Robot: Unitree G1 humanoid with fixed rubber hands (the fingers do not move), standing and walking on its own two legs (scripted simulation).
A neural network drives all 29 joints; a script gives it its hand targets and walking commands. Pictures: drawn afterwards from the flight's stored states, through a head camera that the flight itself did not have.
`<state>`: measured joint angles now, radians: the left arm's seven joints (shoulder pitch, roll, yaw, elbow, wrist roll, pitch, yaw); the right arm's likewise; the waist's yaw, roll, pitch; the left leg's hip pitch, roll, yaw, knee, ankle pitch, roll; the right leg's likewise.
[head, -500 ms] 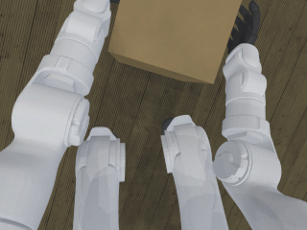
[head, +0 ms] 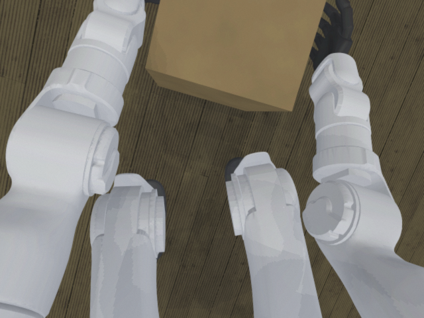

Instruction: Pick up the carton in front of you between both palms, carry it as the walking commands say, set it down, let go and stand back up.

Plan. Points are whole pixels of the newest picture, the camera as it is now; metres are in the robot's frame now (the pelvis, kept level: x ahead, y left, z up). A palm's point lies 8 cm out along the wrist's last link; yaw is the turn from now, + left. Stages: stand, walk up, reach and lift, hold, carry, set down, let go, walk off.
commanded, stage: set down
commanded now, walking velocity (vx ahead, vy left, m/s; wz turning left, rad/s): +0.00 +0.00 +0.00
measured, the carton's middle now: (225, 40) +0.51 -0.09 -0.25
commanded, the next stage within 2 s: let go in 1.76 s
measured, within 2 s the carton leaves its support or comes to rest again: neither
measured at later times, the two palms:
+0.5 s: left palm out of the picture +0.56 +0.07 -0.20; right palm (328, 64) +0.46 -0.24 -0.19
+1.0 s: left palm out of the picture +0.59 +0.07 -0.10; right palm (387, 56) +0.45 -0.28 -0.10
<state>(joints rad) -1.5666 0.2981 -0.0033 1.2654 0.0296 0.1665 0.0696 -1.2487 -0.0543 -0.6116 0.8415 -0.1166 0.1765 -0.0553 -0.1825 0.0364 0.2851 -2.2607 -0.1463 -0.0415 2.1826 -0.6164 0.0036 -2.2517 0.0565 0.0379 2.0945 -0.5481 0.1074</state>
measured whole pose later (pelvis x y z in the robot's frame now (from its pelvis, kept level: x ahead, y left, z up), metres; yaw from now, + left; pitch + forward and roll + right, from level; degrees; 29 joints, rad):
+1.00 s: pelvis -0.01 -0.01 +0.03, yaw -3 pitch +39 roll -3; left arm -1.49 0.47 -0.06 1.11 -0.12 0.19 0.03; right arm -1.16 -0.15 -0.31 0.79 0.20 0.13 -0.19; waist -0.19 0.02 0.23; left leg -2.15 -0.03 -0.03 2.10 -0.62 0.01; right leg -2.19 0.03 -0.02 1.99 -0.48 0.03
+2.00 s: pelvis +0.04 -0.01 +0.28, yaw +0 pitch +43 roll +0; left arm -0.97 0.23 0.22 0.85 0.15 0.19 0.02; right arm -0.68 -0.08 -0.37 0.58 -0.05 0.15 0.02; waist -0.16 0.03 -0.12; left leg -1.47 -0.07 -0.05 1.08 -0.36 0.00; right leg -1.50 0.01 0.02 1.03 -0.28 0.01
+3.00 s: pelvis +0.13 +0.00 +0.39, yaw -2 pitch -3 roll -1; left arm 0.24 0.22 0.03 0.46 -0.01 0.08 -0.04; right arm 0.21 -0.22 -0.04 0.41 -0.02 0.16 0.05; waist 0.00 0.02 0.06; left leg -0.09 -0.04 -0.04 0.46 -0.32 0.03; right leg -0.15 0.01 0.05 0.45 -0.25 0.01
